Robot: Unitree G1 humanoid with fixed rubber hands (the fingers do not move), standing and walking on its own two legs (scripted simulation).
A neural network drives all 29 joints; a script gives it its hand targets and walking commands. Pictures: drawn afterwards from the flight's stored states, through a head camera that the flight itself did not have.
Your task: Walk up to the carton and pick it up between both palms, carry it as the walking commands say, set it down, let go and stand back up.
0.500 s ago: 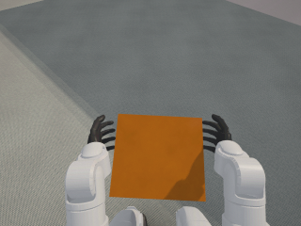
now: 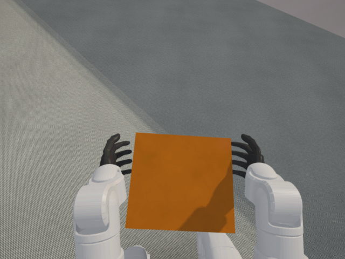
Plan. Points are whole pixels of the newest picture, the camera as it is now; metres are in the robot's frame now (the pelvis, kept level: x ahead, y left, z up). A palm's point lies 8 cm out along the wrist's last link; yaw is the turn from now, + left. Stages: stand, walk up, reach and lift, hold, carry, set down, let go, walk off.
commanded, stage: carry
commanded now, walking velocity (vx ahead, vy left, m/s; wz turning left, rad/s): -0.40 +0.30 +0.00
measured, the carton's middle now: (179, 183) +0.28 +0.01 -0.01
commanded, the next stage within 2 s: none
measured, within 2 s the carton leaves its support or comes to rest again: neither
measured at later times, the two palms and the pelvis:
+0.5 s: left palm out of the picture +0.02 +0.27 +0.09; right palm out of the picture +0.02 -0.02 +0.11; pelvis -0.26 +0.13 -0.01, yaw +0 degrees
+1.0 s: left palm out of the picture -0.21 +0.35 +0.10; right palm out of the picture -0.24 +0.07 +0.08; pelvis -0.49 +0.24 +0.00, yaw -3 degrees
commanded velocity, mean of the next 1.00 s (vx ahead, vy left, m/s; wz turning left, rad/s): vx -0.26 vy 0.20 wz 0.00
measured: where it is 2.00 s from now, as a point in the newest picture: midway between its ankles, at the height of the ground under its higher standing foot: outside the picture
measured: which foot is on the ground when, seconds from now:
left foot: down 0.00-0.22, up 0.24-0.48, down 0.50-0.88, up 0.90-1.00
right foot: up 0.00-0.18, down 0.20-0.50, up 0.52-0.84, down 0.86-1.00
